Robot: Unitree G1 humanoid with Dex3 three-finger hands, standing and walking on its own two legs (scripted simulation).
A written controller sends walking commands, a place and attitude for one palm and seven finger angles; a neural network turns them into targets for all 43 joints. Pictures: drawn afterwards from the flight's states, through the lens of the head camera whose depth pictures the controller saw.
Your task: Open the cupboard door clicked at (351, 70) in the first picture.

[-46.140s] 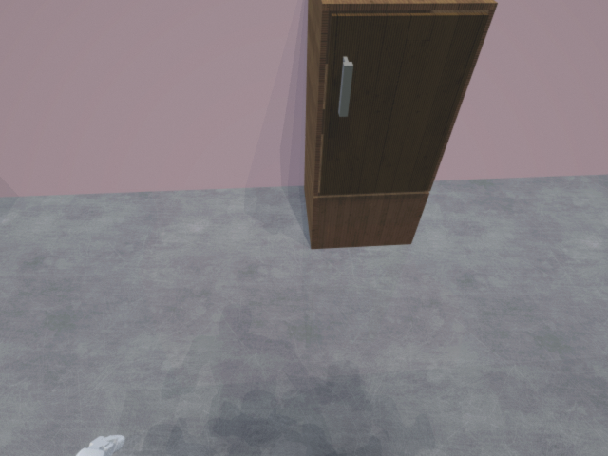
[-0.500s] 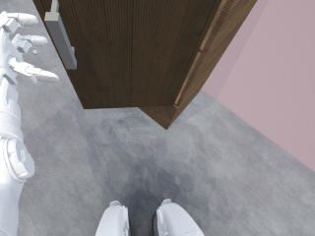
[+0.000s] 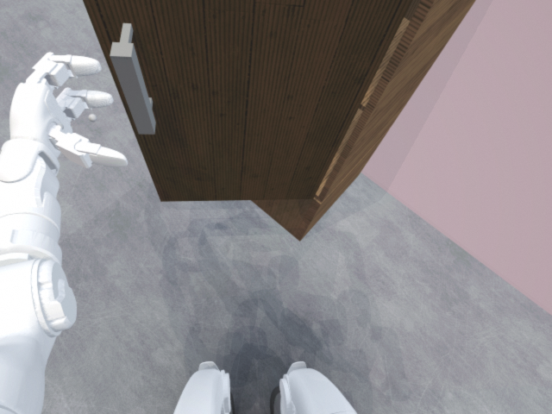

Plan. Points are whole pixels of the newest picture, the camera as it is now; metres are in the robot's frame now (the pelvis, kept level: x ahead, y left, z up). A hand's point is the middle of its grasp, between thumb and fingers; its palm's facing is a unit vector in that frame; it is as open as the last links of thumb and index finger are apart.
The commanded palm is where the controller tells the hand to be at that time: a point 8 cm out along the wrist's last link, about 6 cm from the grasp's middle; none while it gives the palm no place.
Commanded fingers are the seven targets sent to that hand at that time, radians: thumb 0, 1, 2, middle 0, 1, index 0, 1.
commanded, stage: move the hooked fingers beside the handle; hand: left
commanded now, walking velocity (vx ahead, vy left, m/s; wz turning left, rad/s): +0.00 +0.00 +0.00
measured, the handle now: (137, 83) +0.57 +0.17 +0.07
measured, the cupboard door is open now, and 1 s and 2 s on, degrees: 45 45 45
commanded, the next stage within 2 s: slide the fingers in behind the handle in 0.28 s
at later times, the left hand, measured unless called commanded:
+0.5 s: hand (100, 111) +0.52 +0.21 +0.07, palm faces +0.00 -1.00 -0.02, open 14.0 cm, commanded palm +0.50 +0.25 +0.07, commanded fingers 0.00 -0.50 0.30 -0.30 -1.20 -0.30 -1.20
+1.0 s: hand (125, 114) +0.52 +0.18 +0.06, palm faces +0.00 -1.00 +0.01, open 14.0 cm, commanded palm +0.50 +0.22 +0.07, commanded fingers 0.00 -0.50 0.30 -0.30 -1.20 -0.30 -1.20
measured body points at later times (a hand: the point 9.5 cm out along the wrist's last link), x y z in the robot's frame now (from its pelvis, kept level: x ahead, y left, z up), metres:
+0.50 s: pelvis +0.00 -0.01 -0.01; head +0.14 +0.03 +0.42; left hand +0.51 +0.26 +0.07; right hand -0.02 -0.28 -0.10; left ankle +0.01 +0.06 -0.66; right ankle +0.00 -0.12 -0.66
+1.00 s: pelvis +0.00 -0.01 +0.00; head +0.14 +0.02 +0.42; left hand +0.51 +0.24 +0.06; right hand +0.00 -0.27 -0.11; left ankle +0.01 +0.06 -0.66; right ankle +0.00 -0.12 -0.66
